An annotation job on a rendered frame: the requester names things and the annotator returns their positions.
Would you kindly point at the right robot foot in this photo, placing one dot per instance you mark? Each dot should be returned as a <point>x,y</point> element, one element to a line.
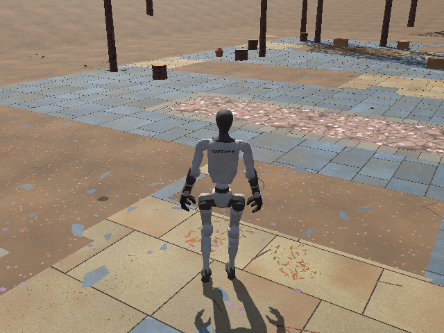
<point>231,273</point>

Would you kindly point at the robot left thigh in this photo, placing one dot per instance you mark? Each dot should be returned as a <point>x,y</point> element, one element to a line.
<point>205,207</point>

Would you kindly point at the right robot upper arm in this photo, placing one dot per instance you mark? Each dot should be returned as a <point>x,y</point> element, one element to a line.
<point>248,158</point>

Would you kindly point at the right robot hand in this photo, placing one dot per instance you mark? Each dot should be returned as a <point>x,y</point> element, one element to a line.
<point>258,202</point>

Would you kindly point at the left robot forearm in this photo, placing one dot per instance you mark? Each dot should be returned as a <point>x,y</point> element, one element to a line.
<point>189,183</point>

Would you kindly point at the right robot forearm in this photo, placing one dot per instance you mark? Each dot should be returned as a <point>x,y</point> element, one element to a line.
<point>254,185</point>

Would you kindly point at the left robot hand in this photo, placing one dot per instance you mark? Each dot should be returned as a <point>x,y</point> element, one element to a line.
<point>183,200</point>

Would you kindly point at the left robot upper arm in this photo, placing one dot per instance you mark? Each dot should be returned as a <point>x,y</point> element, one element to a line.
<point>198,156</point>

